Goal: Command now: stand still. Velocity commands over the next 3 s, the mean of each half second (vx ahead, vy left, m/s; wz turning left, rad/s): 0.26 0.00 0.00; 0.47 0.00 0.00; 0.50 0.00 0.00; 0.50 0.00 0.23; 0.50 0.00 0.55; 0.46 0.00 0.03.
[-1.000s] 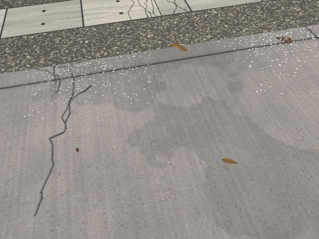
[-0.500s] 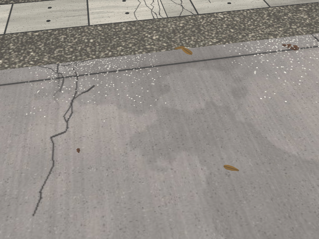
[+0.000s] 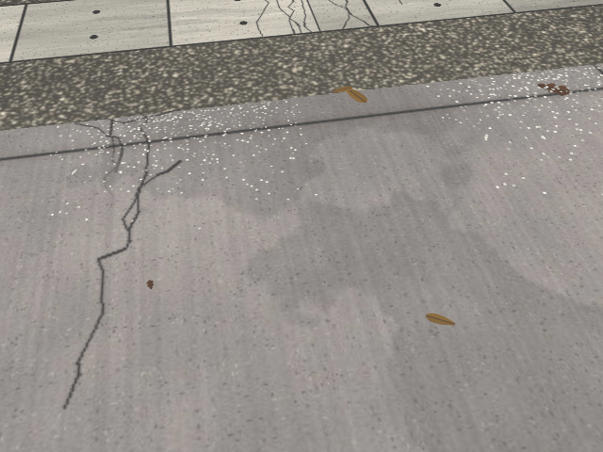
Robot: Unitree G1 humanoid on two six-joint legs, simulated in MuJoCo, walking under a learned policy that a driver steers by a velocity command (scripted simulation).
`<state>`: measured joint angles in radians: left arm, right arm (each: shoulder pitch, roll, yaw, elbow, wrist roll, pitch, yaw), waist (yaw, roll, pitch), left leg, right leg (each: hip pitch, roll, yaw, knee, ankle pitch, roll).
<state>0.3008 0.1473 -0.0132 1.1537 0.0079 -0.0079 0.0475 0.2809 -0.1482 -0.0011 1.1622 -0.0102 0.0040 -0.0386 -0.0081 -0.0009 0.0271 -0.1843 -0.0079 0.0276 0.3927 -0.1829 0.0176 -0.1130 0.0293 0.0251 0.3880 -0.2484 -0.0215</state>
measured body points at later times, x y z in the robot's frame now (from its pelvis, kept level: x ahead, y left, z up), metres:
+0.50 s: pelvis +0.11 +0.04 +0.00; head +0.12 +0.06 +0.45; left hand +0.12 +0.28 -0.16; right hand +0.06 -0.19 -0.15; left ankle +0.05 +0.11 -0.74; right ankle +0.06 -0.08 -0.67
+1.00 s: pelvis +0.39 +0.01 +0.00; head +0.41 +0.01 +0.45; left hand +0.39 +0.26 -0.15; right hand +0.45 -0.23 -0.15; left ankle +0.38 +0.15 -0.66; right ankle +0.41 -0.03 -0.74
